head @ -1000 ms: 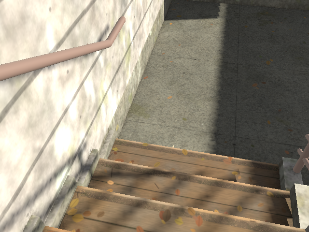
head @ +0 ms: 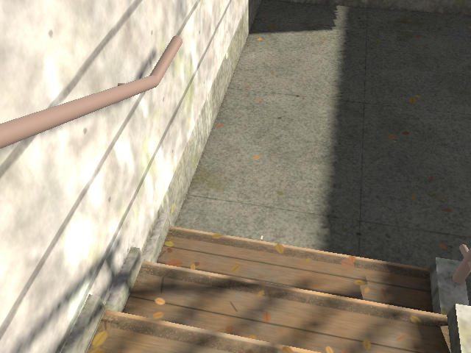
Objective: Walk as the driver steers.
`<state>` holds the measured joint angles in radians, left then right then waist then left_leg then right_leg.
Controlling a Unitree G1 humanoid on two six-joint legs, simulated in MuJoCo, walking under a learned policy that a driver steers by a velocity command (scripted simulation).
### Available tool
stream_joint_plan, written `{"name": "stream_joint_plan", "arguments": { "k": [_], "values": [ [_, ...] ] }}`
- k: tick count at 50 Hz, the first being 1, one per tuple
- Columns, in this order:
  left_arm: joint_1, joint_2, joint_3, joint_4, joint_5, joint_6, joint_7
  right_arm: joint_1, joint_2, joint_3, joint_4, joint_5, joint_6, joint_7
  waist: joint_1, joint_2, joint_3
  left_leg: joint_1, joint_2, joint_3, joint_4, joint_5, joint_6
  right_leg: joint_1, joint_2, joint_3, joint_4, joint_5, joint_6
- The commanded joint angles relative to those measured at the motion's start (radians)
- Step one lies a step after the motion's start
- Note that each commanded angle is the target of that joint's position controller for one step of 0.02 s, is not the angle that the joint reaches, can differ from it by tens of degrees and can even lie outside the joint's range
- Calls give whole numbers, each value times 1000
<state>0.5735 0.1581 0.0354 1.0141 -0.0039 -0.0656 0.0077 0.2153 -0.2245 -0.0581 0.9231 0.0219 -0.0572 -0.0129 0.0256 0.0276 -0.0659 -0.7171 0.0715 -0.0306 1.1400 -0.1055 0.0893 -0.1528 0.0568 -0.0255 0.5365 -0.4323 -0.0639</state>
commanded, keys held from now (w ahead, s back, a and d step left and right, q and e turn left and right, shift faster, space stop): w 0.36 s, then w+e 0.64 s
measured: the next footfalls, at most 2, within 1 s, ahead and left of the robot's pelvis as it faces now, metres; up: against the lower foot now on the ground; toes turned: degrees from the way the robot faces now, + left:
left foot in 0.28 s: +0.30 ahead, +0.13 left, -0.16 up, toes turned +1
right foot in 0.84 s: +0.57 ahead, -0.14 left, -0.33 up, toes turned -11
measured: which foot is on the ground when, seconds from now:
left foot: up 0.00-0.26, down 0.28-0.84, up 0.86-1.00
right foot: down 0.00-0.28, up 0.30-0.82, down 0.84-1.00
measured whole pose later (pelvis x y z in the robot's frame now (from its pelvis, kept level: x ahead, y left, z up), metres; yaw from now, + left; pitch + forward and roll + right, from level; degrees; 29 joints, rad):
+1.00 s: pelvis +0.52 -0.06 -0.33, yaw -17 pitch +2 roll +0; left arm 0.32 0.19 0.05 0.88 -0.01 -0.03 -0.04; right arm 0.26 -0.23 -0.04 0.89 0.02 -0.07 -0.05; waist -0.02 0.02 0.00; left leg -0.69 0.06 -0.08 1.63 -0.43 -0.02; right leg -0.41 0.11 0.06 0.68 -0.30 -0.09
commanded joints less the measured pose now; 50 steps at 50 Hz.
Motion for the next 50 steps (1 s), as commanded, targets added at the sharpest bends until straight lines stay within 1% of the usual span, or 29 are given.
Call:
{"name": "stream_joint_plan", "arguments": {
  "k": [1,4,6,9,11,13,14,15,16,17,18,19,21,22,24,25,28,31,37,40,41,42,43,44,45,46,47,48,50],
  "values": [
    [57,106,8,-30,-13,-29,32,-93,-58,-3,-90,-1,-8,17,-13,-83,164,-210,29,-55,-220,305,-6,15,-225,237,-146,368,-105],
    [-3,142,6,-39,-11,-26,62,-210,-21,19,-133,-42,-36,47,35,-102,174,136,-48,41,-611,724,-11,-222,-121,87,-87,185,-63],
    [-9,160,12,-22,-15,-19,49,-230,-18,19,-165,-24,-29,62,44,-111,151,314,-76,54,-589,778,-6,-338,-121,89,-33,94,-65],
    [4,105,7,-7,-33,-7,34,-287,-42,25,-225,-18,6,69,91,-107,201,220,-41,23,-670,603,-5,-192,-134,104,131,65,-62],
    [13,93,1,4,-15,10,53,-263,-48,23,-221,-9,1,88,91,-82,178,185,2,-10,-769,569,-12,-42,-153,145,294,129,-62],
    [-36,138,3,15,-9,28,52,30,-73,-4,-117,-17,-6,90,-59,-39,73,439,-31,49,-824,461,-4,-18,-137,150,608,382,-59],
    [-60,150,8,31,-22,18,34,266,-109,-23,-44,-25,-5,85,-175,-13,-7,723,28,18,-814,539,41,-160,-79,137,952,297,-24],
    [52,45,-2,60,-30,-7,4,418,-139,-11,8,-55,-13,85,-162,242,-149,1124,134,-47,-469,889,104,-517,74,147,1415,-451,13],
    [185,92,-6,36,-55,-22,-10,389,-137,-2,-6,-27,-11,76,-99,349,-282,1265,220,-213,-326,829,183,-713,20,303,1455,-419,13],
    [86,146,6,-16,-57,-34,-7,401,-155,-20,-5,6,9,67,-137,305,-288,1208,302,-383,-499,380,248,-814,-20,293,1391,-339,18],
    [-41,122,-2,-98,-76,-42,6,344,-217,-42,37,25,11,58,-97,222,-198,1081,377,-616,-724,-245,315,-945,-58,185,1357,-189,35],
    [-158,194,20,-124,-79,-22,30,168,-126,-9,-34,-3,2,55,-47,-56,-55,787,357,-618,-852,-484,272,-878,-123,152,1158,58,20],
    [-154,156,29,-108,-31,8,42,45,-77,12,-43,-44,-47,45,30,-85,114,380,303,-521,-789,-169,239,-730,-158,237,954,224,27],
    [-138,122,35,-102,-14,18,42,33,-56,17,-37,-41,-49,39,52,-37,129,260,249,-387,-781,-89,214,-635,-174,233,806,238,52],
    [-159,94,35,-130,6,26,33,123,-120,-2,18,-57,-42,7,32,56,79,262,215,-281,-773,139,213,-584,-173,208,700,289,71],
    [-103,100,42,-113,-5,24,20,162,-136,-6,34,-73,-42,2,48,69,17,316,210,-255,-726,203,214,-578,-159,201,749,394,67],
    [-266,138,59,-183,-17,12,-3,199,-43,15,61,-18,-56,-10,-3,41,74,446,156,-137,-658,49,104,-727,-147,301,471,670,3],
    [-391,83,44,-237,17,11,-41,224,-38,34,80,-12,-48,-41,-29,56,101,238,72,59,-585,-187,44,-433,-74,140,181,1075,5],
    [-549,70,17,-335,-20,44,-77,278,-108,9,66,-12,2,-50,-139,20,211,470,177,-17,-343,-201,42,-570,-123,142,2,815,16],
    [-439,100,29,-280,-36,37,-79,277,-124,-4,85,-8,25,-36,-94,-3,171,469,220,-11,-128,-21,31,-356,-136,41,-81,645,-28],
    [-224,139,53,-220,-30,38,-69,205,-145,-9,90,-11,19,-27,27,-7,92,401,212,31,80,98,18,-96,-118,9,-129,662,-67],
    [-60,224,86,-156,-8,42,-61,209,-135,-8,90,-15,-3,-18,109,-120,-1,299,86,121,454,115,-24,180,-66,-32,-132,792,-109],
    [16,291,75,-115,-6,38,-67,325,-25,9,69,-47,-26,-7,46,-413,-59,-156,-45,134,969,-781,-103,535,-201,150,204,1256,-204],
    [62,278,73,-132,-30,48,-70,384,-98,9,36,-16,-59,12,60,-426,-264,-256,-44,-22,1043,-789,-130,655,-287,386,228,1071,-335],
    [70,306,87,-141,-47,62,-59,235,-115,4,-67,11,-70,8,108,-352,-322,-355,-55,-37,969,-726,-152,650,-384,607,-14,663,-408],
    [-9,303,85,-134,-28,55,-43,98,-99,10,-114,52,-64,-9,80,-126,-186,-450,2,-57,756,-499,-112,502,-416,733,-136,209,-367],
    [-173,257,70,-193,-4,42,-36,11,-106,6,-136,35,-45,-40,27,11,-47,-417,14,-46,692,-416,-107,275,-411,794,-183,139,-331],
    [-292,200,44,-231,18,11,-35,65,-119,-5,-117,16,-36,-50,-54,50,-8,-289,45,-130,441,-205,-87,56,-396,760,-138,233,-303],
    [-364,158,32,-261,-9,-9,-21,91,-104,-21,-110,-32,-16,-47,-111,5,69,-138,58,-132,172,-133,-130,-217,-257,553,-113,413,-273]
  ]
}}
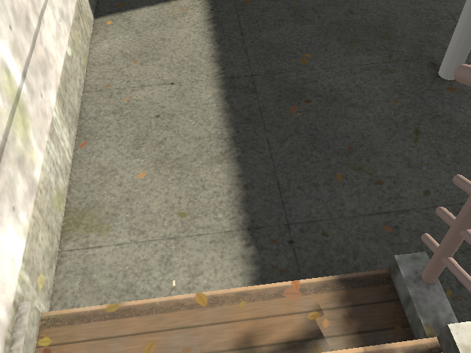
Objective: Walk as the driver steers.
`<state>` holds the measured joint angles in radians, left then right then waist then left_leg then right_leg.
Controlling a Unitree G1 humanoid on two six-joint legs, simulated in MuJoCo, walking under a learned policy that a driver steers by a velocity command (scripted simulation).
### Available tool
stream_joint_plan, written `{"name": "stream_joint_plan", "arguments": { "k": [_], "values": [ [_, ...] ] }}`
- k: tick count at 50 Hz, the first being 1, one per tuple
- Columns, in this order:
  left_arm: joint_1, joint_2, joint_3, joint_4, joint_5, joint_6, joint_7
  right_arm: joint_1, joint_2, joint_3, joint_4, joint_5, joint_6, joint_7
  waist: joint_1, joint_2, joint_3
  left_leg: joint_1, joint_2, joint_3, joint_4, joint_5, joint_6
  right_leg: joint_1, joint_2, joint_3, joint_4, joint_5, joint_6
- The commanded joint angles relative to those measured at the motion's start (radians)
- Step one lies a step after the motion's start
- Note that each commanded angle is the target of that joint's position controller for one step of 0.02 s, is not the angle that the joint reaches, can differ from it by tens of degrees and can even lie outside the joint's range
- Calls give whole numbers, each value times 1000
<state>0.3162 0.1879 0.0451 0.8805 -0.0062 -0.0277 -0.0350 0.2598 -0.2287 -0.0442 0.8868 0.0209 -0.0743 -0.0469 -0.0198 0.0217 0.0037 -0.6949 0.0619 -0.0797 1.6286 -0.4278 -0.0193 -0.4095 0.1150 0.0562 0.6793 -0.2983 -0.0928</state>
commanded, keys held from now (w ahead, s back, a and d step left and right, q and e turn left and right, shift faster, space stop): w+e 0.32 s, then w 0.68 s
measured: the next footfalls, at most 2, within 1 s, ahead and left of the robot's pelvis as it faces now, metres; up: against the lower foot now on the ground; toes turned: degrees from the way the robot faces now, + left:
left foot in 0.38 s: +0.35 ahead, +0.16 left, -0.16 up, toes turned -18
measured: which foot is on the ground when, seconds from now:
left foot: up 0.00-0.36, down 0.38-1.00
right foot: down 0.00-0.38, up 0.40-1.00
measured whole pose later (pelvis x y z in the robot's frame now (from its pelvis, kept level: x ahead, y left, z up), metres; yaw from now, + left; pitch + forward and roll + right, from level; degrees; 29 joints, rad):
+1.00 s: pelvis +0.55 -0.08 -0.26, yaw -15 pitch +1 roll +3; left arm -0.11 0.22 0.02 0.67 -0.04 -0.10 -0.08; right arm 0.67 -0.17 -0.03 1.00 0.02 -0.03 -0.04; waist -0.19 -0.04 -0.01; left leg 0.10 0.00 -0.07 0.85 -0.85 -0.03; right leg -0.62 -0.07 0.09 0.52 0.42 -0.02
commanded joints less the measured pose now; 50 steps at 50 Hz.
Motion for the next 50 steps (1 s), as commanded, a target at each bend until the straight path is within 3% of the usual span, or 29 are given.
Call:
{"name": "stream_joint_plan", "arguments": {
  "k": [1,2,4,5,7,9,10,14,16,18,19,20,21,22,23,24,25,26,27,30,32,34,36,37,42,44,46,48,50],
  "values": [
    [-95,162,30,-125,-7,-37,41,10,-85,-37,-108,-61,3,-11,-57,-25,-17,-91,59,-53,-459,212,-45,6,-269,423,-262,329,-233],
    [-54,173,36,-106,-1,-25,63,20,-53,-29,-110,-68,7,-6,-54,-63,-77,-4,44,-30,-481,275,-61,-17,-242,385,-230,449,-237],
    [5,180,41,-97,10,-19,72,77,-67,-30,-92,-45,9,23,-59,-90,-119,41,6,-17,-428,460,-57,-10,-236,373,-180,499,-242],
    [114,133,37,-63,-3,-32,82,-34,-113,-47,-126,-30,-5,39,-1,-75,-78,-164,29,-114,-536,616,-41,132,-220,419,-132,243,-231],
    [205,85,25,-39,-30,-44,93,-202,-112,-41,-188,-27,-29,52,49,-74,-12,-299,13,-142,-744,630,3,236,-211,496,-110,33,-222],
    [138,68,17,-51,-25,-35,107,-232,-61,-27,-212,-70,-48,66,43,-81,13,36,-43,-57,-969,935,22,-60,-86,360,-58,-133,-168],
    [95,114,24,-68,-16,-22,113,-225,-51,-25,-224,-81,-49,72,49,-81,14,183,-71,-10,-999,985,22,-178,-57,315,-42,-138,-154],
    [139,105,17,-68,-26,19,131,-209,-37,-26,-272,-26,-9,82,65,-141,24,304,-60,-77,-1121,761,8,-77,-59,392,124,-118,-128],
    [118,111,15,-82,-32,32,156,-138,-92,-46,-239,6,-13,85,44,-138,52,271,23,-138,-1280,777,20,81,-82,466,278,-74,-115],
    [116,65,-5,-32,-16,35,138,182,-134,-82,-109,-11,-19,92,-96,-72,-10,630,50,-44,-1367,860,26,-2,-7,329,618,-51,-54],
    [151,18,-11,9,-14,19,102,393,-134,-81,-31,-28,-12,97,-169,53,-69,932,108,-89,-1190,888,68,-264,84,260,985,-356,-3],
    [294,-41,-17,25,-31,-8,75,489,-137,-64,8,-37,-3,100,-119,293,-132,1178,182,-145,-880,1082,100,-625,143,223,1399,-635,33],
    [406,-21,-23,4,-63,-31,65,456,-190,-66,15,-13,12,107,-33,471,-183,1167,292,-360,-946,979,175,-756,98,203,1606,-569,53],
    [334,62,-14,-57,-86,-43,75,415,-275,-94,26,14,20,103,-19,461,-198,1114,401,-567,-1147,499,313,-841,38,110,1630,-442,77],
    [96,122,3,-83,-73,-21,95,311,-93,-48,27,3,30,88,-45,109,-31,866,323,-507,-1326,25,266,-862,-42,53,1543,-216,37],
    [5,147,7,-108,-82,-1,116,190,-93,-25,8,-42,13,79,-21,100,68,596,342,-540,-1357,-12,301,-738,-89,105,1382,-101,27],
    [-38,128,-1,-127,-56,15,127,86,-36,6,1,-45,-7,78,29,12,163,372,296,-504,-1342,35,283,-662,-122,133,1293,-83,31],
    [-30,101,-3,-124,-43,7,118,99,26,29,28,-38,-19,76,45,28,171,318,228,-393,-1272,131,241,-645,-135,198,1173,-11,15],
    [17,100,3,-115,-37,-4,105,80,14,29,32,-65,-23,73,96,24,132,266,144,-285,-1270,166,197,-567,-146,179,983,106,1],
    [-165,55,-7,-196,23,-28,77,187,-75,11,76,-44,-28,28,32,60,57,286,88,-170,-1337,526,202,-365,-192,28,371,423,75],
    [-165,11,-21,-210,7,-11,53,236,-91,8,102,-14,2,19,23,106,-3,389,106,-149,-1289,696,206,-294,-185,7,310,436,106],
    [-162,76,-4,-195,-20,-15,37,260,-130,-8,92,-18,0,19,10,61,-2,486,115,-150,-1236,677,184,-315,-177,-1,308,487,83],
    [-226,71,-3,-215,-8,-16,21,320,-77,6,104,-13,8,36,-27,28,57,545,134,-188,-1222,595,205,-362,-184,-18,274,391,72],
    [-300,67,-4,-239,-10,-29,9,407,-32,10,134,-4,13,25,-66,39,77,780,146,-249,-1121,463,213,-575,-225,98,199,448,62],
    [-597,53,-7,-323,-14,-84,-59,620,-35,-7,145,-19,30,-1,-209,44,119,1129,183,-400,-1010,386,255,-989,-223,102,102,275,34],
    [-568,56,-11,-310,-16,-98,-80,511,10,15,112,1,37,-12,-142,44,176,876,178,-336,-987,344,246,-809,-256,89,53,467,45],
    [-583,-6,-40,-295,2,-111,-95,386,-13,17,56,-9,45,-12,-156,-41,160,344,52,-136,-1034,153,174,-150,-163,-47,-179,871,52],
    [-429,95,-3,-242,-36,-78,-52,328,-116,-15,45,7,33,-3,-80,60,142,297,43,-122,-1025,119,127,98,-142,7,-113,801,91],
    [-174,182,42,-166,-55,-46,-10,275,-120,-25,48,-3,36,11,52,78,61,463,21,-92,-735,312,83,226,-171,5,-201,705,95]
  ]
}}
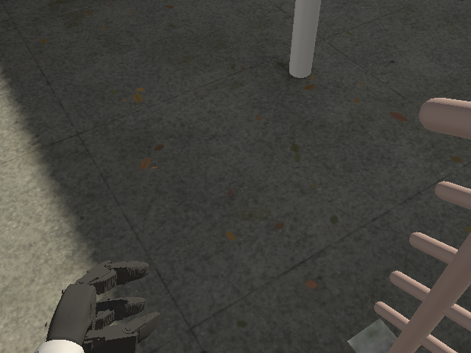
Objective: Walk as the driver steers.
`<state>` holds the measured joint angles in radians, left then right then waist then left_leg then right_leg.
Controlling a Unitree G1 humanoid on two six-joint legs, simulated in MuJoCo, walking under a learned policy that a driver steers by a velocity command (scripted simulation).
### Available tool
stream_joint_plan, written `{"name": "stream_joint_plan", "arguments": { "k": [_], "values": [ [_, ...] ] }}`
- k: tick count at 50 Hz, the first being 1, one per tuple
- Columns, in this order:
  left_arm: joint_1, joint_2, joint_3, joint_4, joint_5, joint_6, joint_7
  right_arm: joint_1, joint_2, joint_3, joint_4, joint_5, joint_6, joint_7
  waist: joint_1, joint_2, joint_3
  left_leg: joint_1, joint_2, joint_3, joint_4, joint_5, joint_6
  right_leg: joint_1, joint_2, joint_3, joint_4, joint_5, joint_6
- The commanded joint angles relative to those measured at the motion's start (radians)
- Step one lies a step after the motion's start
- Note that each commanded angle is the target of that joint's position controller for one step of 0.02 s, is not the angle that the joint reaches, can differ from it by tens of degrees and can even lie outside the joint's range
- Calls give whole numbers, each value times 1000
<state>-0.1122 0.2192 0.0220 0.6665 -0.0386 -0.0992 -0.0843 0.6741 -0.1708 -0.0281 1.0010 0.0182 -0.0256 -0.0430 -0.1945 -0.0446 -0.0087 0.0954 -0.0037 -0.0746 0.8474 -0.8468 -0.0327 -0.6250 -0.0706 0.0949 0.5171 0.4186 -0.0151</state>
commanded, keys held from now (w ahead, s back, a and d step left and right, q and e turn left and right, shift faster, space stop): w+q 0.22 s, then q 0.78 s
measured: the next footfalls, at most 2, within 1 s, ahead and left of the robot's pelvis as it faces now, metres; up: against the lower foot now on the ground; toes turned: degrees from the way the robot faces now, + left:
right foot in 0.04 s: +0.22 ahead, -0.15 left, -0.16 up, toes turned -2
left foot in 0.68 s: +0.45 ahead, +0.14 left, -0.33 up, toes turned +17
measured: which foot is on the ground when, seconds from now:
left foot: down 0.00-0.04, up 0.06-0.66, down 0.68-1.00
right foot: up 0.00-0.02, down 0.04-0.68, up 0.70-1.00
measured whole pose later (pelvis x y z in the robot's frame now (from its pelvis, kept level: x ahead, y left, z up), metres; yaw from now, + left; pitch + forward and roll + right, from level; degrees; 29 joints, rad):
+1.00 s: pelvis +0.40 +0.01 -0.22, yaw +29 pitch +2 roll -3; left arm 0.04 0.17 0.01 0.55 0.02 0.05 0.07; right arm 0.25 -0.24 0.00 0.69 0.00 0.08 -0.05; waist -0.03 0.00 0.05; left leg -0.44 -0.08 -0.19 0.61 -0.20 0.05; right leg -0.90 0.02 0.06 1.49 -0.21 0.14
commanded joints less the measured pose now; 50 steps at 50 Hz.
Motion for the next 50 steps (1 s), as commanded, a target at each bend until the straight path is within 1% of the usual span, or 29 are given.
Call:
{"name": "stream_joint_plan", "arguments": {
  "k": [1,2,3,4,5,6,7,9,10,12,14,15,18,20,21,26,29,31,33,34,35,36,37,39,40,42,44,47,50],
  "values": [
    [443,160,72,102,25,27,54,-153,-207,-56,-61,3,-9,21,329,95,-2,-372,53,-81,297,910,63,646,7,-88,-50,-6,11],
    [600,189,83,164,62,16,42,-135,-152,-57,-33,15,-16,19,391,11,-57,-548,-16,-75,678,640,11,870,-71,-49,-26,131,-28],
    [669,222,67,188,109,-5,13,60,-30,-46,5,23,-41,25,303,-249,-207,-805,-107,-163,1087,-67,-5,1153,-205,42,276,488,-106],
    [616,224,71,182,77,2,-5,207,-21,-36,-1,44,-65,29,223,-331,-344,-823,-72,-251,1127,58,20,1117,-286,233,251,490,-195],
    [550,209,74,173,49,24,-11,129,-41,-41,-52,66,-64,20,225,-256,-389,-862,-50,-177,1157,183,12,1004,-390,434,40,-11,-265],
    [474,150,61,194,22,36,8,-7,-80,-52,-80,44,-34,-15,204,30,-227,-845,-25,-66,991,319,25,766,-302,416,-148,-451,-182],
    [381,190,66,204,33,32,30,4,-51,-45,-111,53,-21,-23,149,-137,-177,-843,3,-85,1043,456,32,602,-406,508,-191,-479,-206],
    [295,96,47,212,55,8,29,-20,-75,-56,-86,6,10,-18,114,8,-65,-763,97,-126,757,596,67,361,-311,291,-93,-280,-130],
    [300,94,48,235,61,1,39,-68,-56,-64,-92,21,16,-19,97,28,-25,-716,106,-111,574,621,56,255,-227,162,-105,-317,-101],
    [367,90,48,253,57,-9,72,-213,-71,-72,-146,10,10,-27,145,1,17,-740,123,-153,397,645,32,277,-239,133,-155,-172,-172],
    [397,114,56,252,74,3,109,-240,-78,-67,-171,-16,28,-16,132,-5,-9,-718,98,-117,309,702,13,323,-231,43,-122,83,-189],
    [382,186,78,233,70,2,114,-218,-53,-55,-174,-45,38,8,120,-17,-31,-772,95,-93,371,776,8,380,-276,56,-74,192,-192],
    [420,140,62,217,30,20,159,-332,-104,-66,-226,-28,45,53,153,-10,51,-823,42,-170,110,1089,33,376,-191,-83,-47,-80,-102],
    [423,129,54,202,35,32,181,-402,-115,-63,-277,-36,47,77,159,-30,53,-793,28,-129,40,1245,12,375,-188,-151,18,-116,-84],
    [434,87,39,195,27,30,174,-481,-142,-74,-329,-16,35,84,180,-40,70,-815,36,-122,31,1307,10,358,-190,-154,31,-186,-104],
    [566,139,61,149,47,59,181,-711,-89,-41,-446,-1,36,136,317,11,78,-841,42,-32,-240,1324,12,442,-198,-173,197,-565,-79],
    [563,171,83,111,17,71,186,-746,-86,-30,-456,11,31,155,348,39,112,-780,52,16,-370,1292,16,413,-227,-172,311,-595,-70],
    [545,157,80,98,13,83,176,-736,-99,-40,-446,23,28,141,338,17,108,-680,30,77,-401,1143,29,380,-246,-161,427,-530,-85],
    [490,159,81,107,8,78,161,-460,-155,-77,-329,21,11,122,190,36,8,-343,8,122,-553,1263,92,300,-215,-231,742,-471,-44],
    [515,126,78,131,11,60,151,-320,-233,-110,-263,6,13,96,119,104,-99,-1,18,105,-523,1482,161,117,-124,-266,984,-598,4],
    [576,63,57,93,39,42,138,-231,-360,-120,-255,-32,0,96,115,336,-212,427,230,-111,-163,2198,302,-337,0,-270,1536,-1428,105],
    [544,112,34,16,9,20,113,-204,-379,-117,-272,-27,17,100,82,306,-478,603,356,-351,-117,2102,474,-458,8,-83,1727,-1409,156],
    [382,126,28,-52,7,21,111,-240,-357,-108,-287,-21,38,82,45,190,-517,564,372,-381,-214,1917,484,-533,1,-41,1688,-1368,171],
    [316,58,-8,-97,24,49,143,-404,-311,-73,-288,1,66,40,150,0,-442,253,411,-487,-365,1327,431,-545,-25,-4,1634,-1160,165],
    [341,81,1,-77,22,81,159,-500,-288,-55,-346,-30,68,44,190,-47,-324,-17,447,-488,-397,1278,436,-436,-35,22,1516,-1055,143],
    [370,154,37,-62,22,125,184,-554,-270,-37,-378,-49,58,57,237,-5,-185,-357,314,-386,-409,1138,375,-296,12,11,1385,-857,117],
    [309,78,28,-92,37,133,195,-552,-283,-32,-388,-55,51,41,225,73,-139,-447,233,-348,-389,1210,340,-298,65,-35,1427,-783,118],
    [204,-42,-12,-187,57,142,164,-477,-190,9,-378,-18,92,-15,212,195,-121,-406,111,-293,-354,1003,310,-318,102,-66,1113,-601,155],
    [142,-8,4,-222,73,138,139,-432,-239,-28,-395,0,106,-37,190,215,-128,-410,90,-358,-433,702,270,-135,113,-50,727,-575,157]
  ]
}}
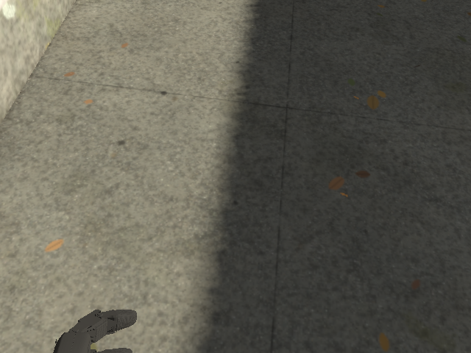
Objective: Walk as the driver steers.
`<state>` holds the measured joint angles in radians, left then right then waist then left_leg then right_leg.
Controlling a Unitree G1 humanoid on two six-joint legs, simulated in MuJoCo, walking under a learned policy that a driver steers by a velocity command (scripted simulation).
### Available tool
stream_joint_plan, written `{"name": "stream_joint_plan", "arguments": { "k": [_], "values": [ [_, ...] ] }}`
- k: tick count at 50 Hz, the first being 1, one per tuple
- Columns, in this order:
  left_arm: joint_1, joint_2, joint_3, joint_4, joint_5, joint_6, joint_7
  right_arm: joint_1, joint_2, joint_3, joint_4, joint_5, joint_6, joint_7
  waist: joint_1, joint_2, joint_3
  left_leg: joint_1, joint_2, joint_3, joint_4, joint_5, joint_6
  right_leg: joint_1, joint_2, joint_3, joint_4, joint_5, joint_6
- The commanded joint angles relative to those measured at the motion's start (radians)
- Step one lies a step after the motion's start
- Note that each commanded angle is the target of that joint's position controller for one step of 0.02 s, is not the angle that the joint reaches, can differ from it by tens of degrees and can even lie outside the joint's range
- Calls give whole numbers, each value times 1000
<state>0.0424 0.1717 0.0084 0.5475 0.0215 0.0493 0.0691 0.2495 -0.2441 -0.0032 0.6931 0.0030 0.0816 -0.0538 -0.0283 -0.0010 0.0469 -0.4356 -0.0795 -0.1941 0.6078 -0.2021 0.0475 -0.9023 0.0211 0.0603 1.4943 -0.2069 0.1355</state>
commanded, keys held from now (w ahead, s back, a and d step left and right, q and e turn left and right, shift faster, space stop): q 0.64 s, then w+q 0.22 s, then w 0.10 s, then no key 0.04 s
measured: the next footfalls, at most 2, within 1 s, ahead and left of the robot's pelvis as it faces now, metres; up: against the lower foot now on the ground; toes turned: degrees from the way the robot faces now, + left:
right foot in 0.18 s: +0.13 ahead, -0.16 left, +0.00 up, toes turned +12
left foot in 0.66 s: +0.13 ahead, +0.08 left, +0.00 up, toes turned +24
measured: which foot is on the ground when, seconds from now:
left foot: down 0.00-0.18, up 0.20-0.64, down 0.66-1.00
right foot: up 0.00-0.16, down 0.18-0.68, up 0.70-1.00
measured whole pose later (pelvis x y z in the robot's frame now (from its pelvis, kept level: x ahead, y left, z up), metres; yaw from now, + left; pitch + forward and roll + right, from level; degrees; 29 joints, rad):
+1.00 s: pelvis +0.22 -0.01 +0.00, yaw +34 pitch +3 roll +0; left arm 0.14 0.29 0.04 0.58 0.00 -0.06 -0.02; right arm 0.31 -0.28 -0.07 0.70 0.02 0.02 -0.02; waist -0.05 -0.03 -0.01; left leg -0.16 -0.06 -0.17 0.47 -0.36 0.02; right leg -0.53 -0.03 0.04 0.69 -0.19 0.06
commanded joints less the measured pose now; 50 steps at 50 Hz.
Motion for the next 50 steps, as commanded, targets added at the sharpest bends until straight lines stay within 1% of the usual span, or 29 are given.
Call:
{"name": "stream_joint_plan", "arguments": {
  "k": [1,4,6,8,9,10,11,12,13,14,15,16,17,21,24,25,29,32,33,34,35,36,37,38,40,42,46,48,50],
  "values": [
    [-33,47,21,-112,11,-17,-17,-10,-185,-66,-96,17,2,-30,15,183,-173,122,178,-266,-220,-11,188,178,20,-3,-314,35,-1],
    [-81,98,44,-115,-37,-33,-19,-29,-222,-90,-126,-6,-11,-24,17,174,-102,79,200,-351,-251,-137,176,341,41,39,-605,-46,-33],
    [24,115,61,-72,-44,-45,-34,-33,-205,-94,-124,1,-7,-16,51,203,-88,14,165,-358,-235,-230,150,550,38,31,-821,-52,-61],
    [84,124,72,-32,-31,-40,-44,-13,-132,-71,-128,-2,-9,1,57,182,-91,-79,115,-340,-145,-313,108,761,3,-12,-1009,-29,-102],
    [222,135,73,-9,-16,-34,-51,6,-55,-58,-134,16,-15,26,105,77,-157,-261,36,-247,107,-460,26,1004,-186,154,-1024,9,-192],
    [318,226,91,32,3,-28,-69,21,-27,-56,-178,40,-26,27,79,-195,-181,-458,-98,-77,407,-539,-44,1036,-414,490,-1123,-31,-353],
    [256,222,90,17,19,-54,-87,-10,-133,-102,-178,32,-52,22,51,-222,-122,-497,-54,-121,579,-481,-96,893,-433,666,-1195,-166,-422],
    [168,199,82,-2,12,-60,-93,-39,-203,-123,-163,20,-52,20,32,-206,-55,-505,-26,-95,699,-391,-111,814,-382,525,-1188,-197,-392],
    [134,168,79,-13,-3,-58,-75,-38,-218,-129,-129,-11,-54,11,18,-142,-47,-475,1,-75,699,-283,-119,758,-322,407,-1196,-290,-316],
    [92,152,75,-9,-15,-50,-55,-28,-211,-128,-115,-14,-55,19,7,-156,-44,-442,9,-37,694,-183,-134,722,-263,312,-1201,-302,-271],
    [85,143,68,-5,-16,-47,-39,-10,-179,-124,-105,-6,-56,38,-10,-132,-28,-374,24,-5,695,-61,-146,649,-233,241,-1210,-300,-261],
    [113,164,75,-1,3,-50,-25,-21,-143,-112,-109,-1,-45,39,-3,-125,-2,-380,21,59,715,-21,-160,629,-231,204,-1217,-267,-276],
    [89,173,70,-2,17,-38,-22,-50,-131,-113,-129,24,-30,46,5,-151,8,-368,29,86,731,-14,-167,602,-219,157,-1219,-166,-300],
    [169,219,80,33,-1,-45,-38,-105,-103,-98,-169,12,-27,67,42,-133,-9,-306,78,119,505,60,-162,632,-237,99,-1250,-173,-320],
    [193,268,95,42,-1,-39,-50,-149,-96,-91,-172,19,-35,91,69,-123,-45,-218,88,140,307,32,-140,695,-281,58,-1235,-145,-325],
    [194,288,101,45,8,-47,-51,-157,-94,-88,-164,21,-41,87,73,-150,-49,-172,84,159,239,-5,-133,687,-272,34,-1238,-120,-317],
    [245,318,111,65,-12,-45,-56,-217,-104,-85,-185,23,-45,96,100,-177,-34,-135,74,212,89,-153,-87,774,-312,21,-1182,48,-328],
    [244,324,109,80,-44,-33,-46,-174,-100,-89,-168,15,-53,103,56,-134,-100,-8,42,241,-153,-55,-21,860,-321,-17,-1044,355,-292],
    [268,315,107,92,-42,-37,-43,-130,-122,-99,-148,14,-51,97,37,-104,-152,148,34,227,-225,40,7,808,-295,-68,-967,386,-248],
    [240,278,93,72,-17,-49,-43,-23,-187,-123,-128,19,-45,83,-11,-16,-245,422,121,96,-186,226,58,624,-236,-156,-769,341,-175],
    [145,223,59,-22,13,-71,-44,68,-324,-162,-102,17,-45,77,-45,247,-287,641,312,-281,-162,167,244,254,-59,-220,-478,-50,-82],
    [77,229,65,-33,0,-89,-56,139,-286,-156,-115,7,-53,75,-113,213,-304,740,413,-474,-267,70,355,16,0,-44,-250,-398,-57],
    [86,254,73,-32,-25,-101,-74,105,-246,-135,-113,6,-63,70,-93,150,-244,722,411,-415,-281,3,339,-66,-35,18,-195,-361,-63],
    [121,254,76,-12,-32,-99,-78,64,-193,-115,-116,24,-63,63,-52,113,-201,650,357,-336,-279,-67,304,-60,-62,28,-210,-310,-68],
    [124,270,86,-17,-1,-100,-83,-46,-167,-99,-126,23,-57,60,20,99,-114,423,285,-241,-307,-13,249,64,-90,12,-370,-180,-57],
    [128,237,78,-11,12,-103,-82,-59,-185,-101,-118,10,-52,46,41,125,-86,270,230,-177,-343,-11,222,203,-73,-30,-460,-77,-38],
    [46,157,36,-39,-1,-123,-95,-2,-218,-110,-71,14,-60,13,-7,137,-54,157,192,-99,-316,-1,168,387,-38,-73,-735,54,-53],
    [22,185,48,-51,-32,-122,-87,31,-186,-101,-55,20,-85,21,-22,150,-46,157,202,-114,-296,-18,166,437,-25,-67,-796,37,-67],
    [42,210,64,-63,-30,-127,-86,31,-188,-101,-38,24,-92,34,1,174,-41,172,219,-151,-232,105,147,509,-15,-62,-873,27,-105]
  ]
}}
